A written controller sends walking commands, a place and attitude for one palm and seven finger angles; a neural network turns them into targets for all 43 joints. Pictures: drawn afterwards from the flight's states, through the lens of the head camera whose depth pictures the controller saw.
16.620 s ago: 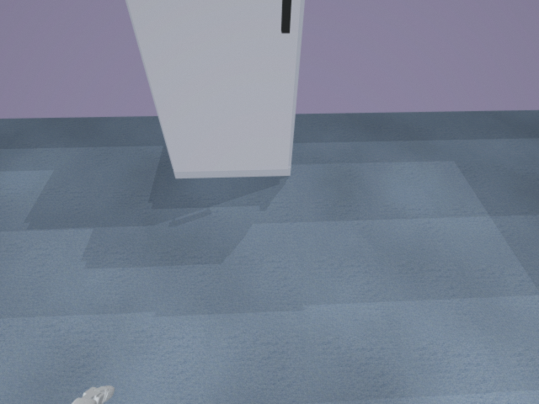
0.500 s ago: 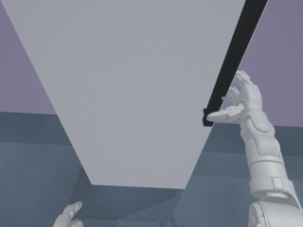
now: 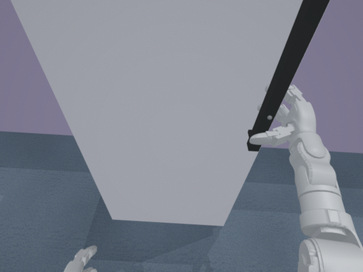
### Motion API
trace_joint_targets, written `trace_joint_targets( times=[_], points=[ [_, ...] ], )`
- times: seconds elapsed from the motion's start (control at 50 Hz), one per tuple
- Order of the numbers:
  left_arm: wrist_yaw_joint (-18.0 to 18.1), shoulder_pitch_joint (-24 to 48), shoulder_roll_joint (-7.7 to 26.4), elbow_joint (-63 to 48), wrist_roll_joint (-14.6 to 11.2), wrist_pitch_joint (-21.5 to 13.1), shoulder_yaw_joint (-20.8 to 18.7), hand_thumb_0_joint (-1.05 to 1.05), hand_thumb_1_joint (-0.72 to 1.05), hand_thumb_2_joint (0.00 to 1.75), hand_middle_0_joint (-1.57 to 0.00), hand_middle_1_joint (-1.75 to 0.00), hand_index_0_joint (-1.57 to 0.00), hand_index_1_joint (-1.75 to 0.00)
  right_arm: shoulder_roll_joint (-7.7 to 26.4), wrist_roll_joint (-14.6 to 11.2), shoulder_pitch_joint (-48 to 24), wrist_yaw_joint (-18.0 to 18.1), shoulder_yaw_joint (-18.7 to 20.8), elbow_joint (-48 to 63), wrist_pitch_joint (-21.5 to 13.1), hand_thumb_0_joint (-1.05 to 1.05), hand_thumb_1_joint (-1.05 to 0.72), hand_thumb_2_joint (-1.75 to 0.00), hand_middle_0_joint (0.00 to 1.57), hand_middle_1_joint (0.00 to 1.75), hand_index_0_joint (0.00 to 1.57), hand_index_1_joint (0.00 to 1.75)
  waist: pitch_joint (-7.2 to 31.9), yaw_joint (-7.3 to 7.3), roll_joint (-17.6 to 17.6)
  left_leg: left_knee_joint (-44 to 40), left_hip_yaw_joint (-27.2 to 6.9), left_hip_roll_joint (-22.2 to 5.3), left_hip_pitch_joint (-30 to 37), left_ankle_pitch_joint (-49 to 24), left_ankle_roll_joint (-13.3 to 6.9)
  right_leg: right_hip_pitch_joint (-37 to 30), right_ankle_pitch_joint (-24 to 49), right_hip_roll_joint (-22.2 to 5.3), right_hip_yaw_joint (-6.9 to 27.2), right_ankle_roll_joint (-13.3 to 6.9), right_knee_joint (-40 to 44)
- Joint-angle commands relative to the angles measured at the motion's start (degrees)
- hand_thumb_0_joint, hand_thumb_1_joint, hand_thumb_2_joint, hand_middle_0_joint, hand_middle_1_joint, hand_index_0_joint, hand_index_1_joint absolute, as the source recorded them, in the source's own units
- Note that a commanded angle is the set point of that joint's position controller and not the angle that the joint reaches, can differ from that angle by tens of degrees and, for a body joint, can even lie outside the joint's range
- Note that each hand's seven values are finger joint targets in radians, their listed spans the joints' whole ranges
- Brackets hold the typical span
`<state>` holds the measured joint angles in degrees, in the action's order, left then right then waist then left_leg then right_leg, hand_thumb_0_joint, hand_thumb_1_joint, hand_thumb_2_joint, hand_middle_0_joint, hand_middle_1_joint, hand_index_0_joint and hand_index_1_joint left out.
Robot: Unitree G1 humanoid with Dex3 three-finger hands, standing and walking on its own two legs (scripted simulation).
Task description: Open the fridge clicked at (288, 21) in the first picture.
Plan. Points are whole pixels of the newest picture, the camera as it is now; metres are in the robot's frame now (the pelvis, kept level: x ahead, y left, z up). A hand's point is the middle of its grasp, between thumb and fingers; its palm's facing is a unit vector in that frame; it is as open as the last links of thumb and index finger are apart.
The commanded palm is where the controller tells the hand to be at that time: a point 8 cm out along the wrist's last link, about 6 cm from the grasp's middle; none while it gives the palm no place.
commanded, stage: slide the fingers in behind the handle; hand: right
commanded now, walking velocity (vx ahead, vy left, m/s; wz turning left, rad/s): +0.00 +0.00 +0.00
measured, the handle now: (274, 83) +0.47 -0.15 +0.21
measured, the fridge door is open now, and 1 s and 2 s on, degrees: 0 0 1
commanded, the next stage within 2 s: grip the handle and tug to test in 0.20 s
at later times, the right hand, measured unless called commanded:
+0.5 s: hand (272, 118) +0.41 -0.15 +0.16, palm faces -0.02 +1.00 +0.02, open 13.1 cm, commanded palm +0.39 -0.20 +0.16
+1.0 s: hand (268, 117) +0.41 -0.14 +0.17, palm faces -0.02 +1.00 +0.03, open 7.1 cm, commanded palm +0.38 -0.20 +0.16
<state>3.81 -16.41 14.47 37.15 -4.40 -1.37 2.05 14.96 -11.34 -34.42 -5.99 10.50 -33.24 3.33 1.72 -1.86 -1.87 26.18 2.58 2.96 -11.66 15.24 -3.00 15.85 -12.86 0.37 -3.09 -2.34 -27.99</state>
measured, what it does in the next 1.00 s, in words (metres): stands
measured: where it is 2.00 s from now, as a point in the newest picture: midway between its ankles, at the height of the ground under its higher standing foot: outside the picture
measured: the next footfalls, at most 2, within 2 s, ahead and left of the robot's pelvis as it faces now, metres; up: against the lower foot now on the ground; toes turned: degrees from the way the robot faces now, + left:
none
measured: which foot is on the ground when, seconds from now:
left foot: down 0.00-1.00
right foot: down 0.00-1.00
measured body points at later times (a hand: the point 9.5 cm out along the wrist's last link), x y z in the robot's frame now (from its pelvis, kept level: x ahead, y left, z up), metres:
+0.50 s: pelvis +0.00 -0.01 +0.00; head +0.00 +0.00 +0.45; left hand +0.13 +0.24 -0.10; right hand +0.41 -0.21 +0.17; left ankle -0.02 +0.08 -0.74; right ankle +0.02 -0.09 -0.74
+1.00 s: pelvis +0.01 -0.01 +0.00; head +0.00 -0.01 +0.45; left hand +0.13 +0.23 -0.10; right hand +0.41 -0.20 +0.17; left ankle -0.02 +0.08 -0.74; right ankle +0.02 -0.09 -0.74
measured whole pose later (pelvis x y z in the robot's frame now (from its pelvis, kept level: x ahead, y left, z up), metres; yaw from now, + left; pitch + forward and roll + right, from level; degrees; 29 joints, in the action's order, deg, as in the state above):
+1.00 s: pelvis +0.01 -0.01 +0.00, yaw +0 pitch +0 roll +1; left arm 3.6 -15.3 13.9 36.9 -3.9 -1.0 2.0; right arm 12.7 -10.7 -32.4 -3.8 8.9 -28.4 6.2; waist 1.8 -1.8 -1.7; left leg 25.3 1.9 2.3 -10.3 15.3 -2.1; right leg 14.5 -13.2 1.1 -3.6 -3.2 -27.4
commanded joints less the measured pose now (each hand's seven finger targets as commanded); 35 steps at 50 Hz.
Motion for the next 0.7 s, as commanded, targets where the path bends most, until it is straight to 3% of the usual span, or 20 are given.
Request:
trace_joint_targets(
  times=[0.0, 0.02, 0.08, 0.14, 0.16, 0.22, 0.24, 0.28, 0.3, 0.32, 0.34, 0.42, 0.46, 0.48, 0.5, 0.54, 0.56, 0.6, 0.64, 0.68],
  points=[
    [0.38, 4.65, 7.16, -8.02, -0.18, -2.73, -2.45, 0.00, 0.90, 0.90, -0.20, -0.30, -0.20, -0.30, 10.38, -0.91, -25.89, -0.42, 2.63, 14.07, -3.61, 0.00, 0.50, -0.30, 0.30, 1.20, 0.30, 1.20, 16.03, 0.49, 3.48, -3.52, -2.88, -1.97, 0.34, -17.40, 1.97, -10.12, 10.80, -0.27, 3.04, -1.29, 1.55],
    [0.40, 4.67, 7.15, -7.90, -0.23, -2.70, -2.35, 0.00, 0.90, 0.90, -0.20, -0.30, -0.20, -0.30, 9.68, -1.02, -25.60, -0.54, 2.04, 13.22, -3.11, 0.00, 0.50, -0.30, 0.30, 1.20, 0.30, 1.20, 14.79, 0.32, 3.92, -3.64, -2.86, -1.97, -0.10, -17.26, 2.05, -9.59, 10.39, -0.26, 3.04, -1.29, 1.61],
    [0.39, 4.94, 7.20, -8.16, -0.20, -2.72, -2.47, 0.00, 0.90, 0.90, -0.20, -0.30, -0.20, -0.30, 10.21, -0.73, -26.58, -0.31, 2.23, 15.32, -3.03, 0.00, 0.50, -0.30, 0.30, 1.20, 0.30, 1.20, 15.97, 0.59, 2.37, -3.52, -2.77, -2.03, -0.16, -16.16, 1.80, -10.45, 10.53, -0.25, 3.38, -1.26, 1.61],
    [0.37, 4.82, 7.01, -7.69, -0.19, -2.78, -2.37, 0.00, 0.90, 0.90, -0.20, -0.30, -0.20, -0.30, 9.41, -0.82, -27.99, -0.31, 1.32, 15.68, -3.16, 0.00, 0.50, -0.30, 0.30, 1.20, 0.30, 1.20, 16.03, -0.08, 1.18, -3.63, -2.67, -1.85, -1.16, -15.98, 1.71, -11.56, 10.83, -0.35, 3.53, -1.02, 1.44],
    [0.40, 4.49, 7.29, -7.74, -0.01, -2.72, -2.52, 0.00, 0.90, 0.90, -0.20, -0.30, -0.20, -0.30, 10.56, -0.93, -25.58, -0.18, 2.68, 14.45, -3.15, 0.00, 0.50, -0.30, 0.30, 1.20, 0.30, 1.20, 15.97, 0.46, 3.92, -3.59, -2.53, -1.80, -0.43, -16.05, 1.80, -10.66, 11.00, -0.47, 3.62, -1.17, 1.29],
    [0.50, 5.04, 7.11, -7.66, -0.16, -2.66, -2.28, 0.00, 0.90, 0.90, -0.20, -0.30, -0.20, -0.30, 10.84, -0.73, -27.10, -0.29, 2.58, 14.18, -2.99, 0.00, 0.50, -0.30, 0.30, 1.20, 0.30, 1.20, 15.14, 0.23, 1.71, -3.68, -2.69, -1.94, -1.17, -14.95, 1.70, -10.41, 9.79, -0.40, 3.63, -1.01, 1.66],
    [0.44, 4.99, 7.04, -7.97, -0.13, -2.68, -2.19, 0.00, 0.90, 0.90, -0.20, -0.30, -0.20, -0.30, 9.48, -0.85, -26.39, -0.39, 1.70, 14.21, -2.85, 0.00, 0.50, -0.30, 0.30, 1.20, 0.30, 1.20, 15.60, 0.37, 1.67, -3.54, -2.52, -1.87, -1.19, -14.68, 1.63, -10.62, 9.95, -0.32, 3.80, -0.98, 1.69],
    [0.51, 4.89, 7.28, -7.80, -0.06, -2.40, -2.17, 0.00, 0.90, 0.90, -0.20, -0.30, -0.20, -0.30, 11.72, -0.78, -26.04, -0.14, 3.56, 12.59, -2.77, 0.00, 0.50, -0.30, 0.30, 1.20, 0.30, 1.20, 14.58, 0.43, 2.62, -3.80, -2.69, -1.96, -1.25, -14.25, 1.73, -9.79, 9.38, -0.42, 3.73, -1.09, 1.66],
    [0.50, 5.03, 7.21, -8.08, -0.10, -2.48, -2.12, 0.00, 0.90, 0.90, -0.20, -0.30, -0.20, -0.30, 9.79, -0.86, -27.48, -0.33, 1.66, 13.61, -2.86, 0.00, 0.45, -0.32, 0.30, 1.21, 0.30, 1.21, 15.02, -0.07, 3.16, -3.69, -2.63, -1.97, -1.12, -14.62, 1.81, -9.95, 9.50, -0.35, 3.73, -1.11, 1.69],
    [0.58, 4.91, 7.22, -7.95, -0.15, -2.49, -2.26, 0.00, 0.90, 0.90, -0.20, -0.30, -0.20, -0.30, 11.05, -0.71, -27.03, -0.19, 2.95, 13.27, -2.93, 0.00, 0.41, -0.34, 0.31, 1.21, 0.31, 1.21, 15.51, 0.32, 2.86, -3.49, -2.47, -1.86, -1.12, -14.75, 1.60, -10.32, 10.04, -0.50, 3.92, -0.98, 1.62],
    [0.53, 5.21, 7.05, -8.15, -0.21, -2.50, -2.11, 0.00, 0.90, 0.90, -0.20, -0.30, -0.20, -0.30, 8.91, -0.56, -28.19, -0.43, 0.64, 14.30, -3.08, 0.00, 0.36, -0.36, 0.32, 1.22, 0.32, 1.22, 15.66, -0.10, 0.48, -3.32, -2.34, -1.84, -1.85, -14.58, 1.47, -11.30, 10.44, -0.49, 3.93, -0.83, 1.61],
    [0.41, 4.64, 7.05, -7.52, -0.13, -2.86, -2.26, 0.00, 0.90, 0.90, -0.20, -0.30, -0.20, -0.30, 7.06, -0.79, -29.20, -0.05, -0.40, 13.03, -3.08, 0.00, 0.17, -0.44, 0.33, 1.25, 0.33, 1.25, 15.23, -0.71, 1.52, -3.46, -1.69, -1.40, -4.18, -12.84, 1.32, -12.98, 10.74, -0.92, 4.92, -0.58, 1.51],
    [0.44, 4.17, 7.40, -7.25, 0.05, -2.86, -2.41, 0.00, 0.90, 0.90, -0.20, -0.30, -0.20, -0.30, 7.92, -0.67, -29.31, 0.27, 0.20, 12.14, -3.18, 0.00, 0.08, -0.48, 0.35, 1.26, 0.35, 1.26, 15.35, -0.75, 3.47, -3.56, -1.65, -1.37, -3.99, -12.35, 1.41, -12.53, 10.53, -0.98, 5.10, -0.69, 1.41],
    [0.39, 4.39, 7.33, -7.46, 0.12, -2.90, -2.41, 0.00, 0.90, 0.90, -0.20, -0.30, -0.20, -0.30, 8.50, -0.58, -28.68, 0.53, 1.12, 12.80, -3.13, 0.00, 0.03, -0.50, 0.35, 1.27, 0.35, 1.27, 16.27, 0.05, 2.52, -3.28, -1.85, -1.50, -3.26, -13.30, 1.33, -12.50, 11.19, -0.89, 4.92, -0.69, 1.50],
    [0.28, 4.46, 7.11, -7.50, 0.15, -2.95, -2.28, 0.00, 0.90, 0.90, -0.20, -0.30, -0.20, -0.30, 6.99, -0.41, -29.65, 0.55, -0.35, 13.38, -3.22, 0.00, -0.01, -0.52, 0.35, 1.27, 0.35, 1.27, 16.65, -0.27, 1.65, -3.03, -1.60, -1.54, -3.26, -13.59, 1.27, -13.03, 11.79, -0.88, 4.96, -0.51, 1.56],
    [0.12, 4.12, 7.18, -7.44, 0.27, -2.85, -2.44, 0.00, 0.90, 0.90, -0.20, -0.30, -0.20, -0.30, 9.46, -0.10, -27.42, 1.06, 2.29, 13.48, -3.36, 0.00, -0.11, -0.56, 0.36, 1.29, 0.36, 1.29, 17.95, 0.88, 1.72, -2.57, -1.56, -1.43, -1.96, -15.08, 1.04, -13.22, 13.69, -0.98, 4.95, -0.29, 1.47],
    [0.11, 4.04, 7.36, -7.69, 0.36, -2.60, -2.44, 0.00, 0.90, 0.90, -0.20, -0.30, -0.20, -0.30, 9.51, -0.06, -25.37, 1.28, 2.40, 12.97, -3.41, 0.00, -0.15, -0.58, 0.37, 1.29, 0.37, 1.29, 17.84, 0.95, 3.40, -2.67, -1.50, -1.40, -1.42, -15.36, 1.24, -12.79, 14.06, -1.06, 4.77, -0.49, 1.45],
    [-0.14, 4.63, 6.86, -8.06, 0.22, -2.74, -2.36, 0.00, 0.90, 0.90, -0.20, -0.30, -0.20, -0.30, 6.72, 0.09, -26.86, 1.30, 0.06, 15.32, -3.50, 0.00, -0.25, -0.62, 0.38, 1.31, 0.38, 1.31, 17.45, 0.75, 0.90, -2.54, -1.40, -1.42, -2.18, -15.29, 1.12, -13.62, 14.33, -1.14, 4.78, -0.25, 1.69],
    [-0.05, 4.25, 7.00, -7.69, 0.30, -2.65, -2.45, 0.00, 0.90, 0.90, -0.20, -0.30, -0.20, -0.30, 7.24, 0.02, -26.14, 1.45, 0.83, 14.41, -3.01, 0.00, -0.34, -0.66, 0.39, 1.32, 0.39, 1.32, 16.60, 0.49, 3.00, -2.91, -1.29, -1.23, -2.30, -15.11, 1.19, -13.49, 14.20, -1.30, 4.79, -0.27, 1.83],
    [0.05, 4.54, 7.24, -7.95, 0.31, -2.40, -2.45, 0.00, 0.90, 0.90, -0.20, -0.30, -0.20, -0.30, 9.46, 0.16, -24.94, 1.56, 2.50, 15.10, -2.93, 0.00, -0.43, -0.70, 0.40, 1.33, 0.40, 1.33, 16.60, 1.14, 3.04, -2.96, -1.55, -1.37, -0.89, -15.98, 1.11, -12.74, 14.56, -1.23, 4.55, -0.42, 1.99]
  ],
)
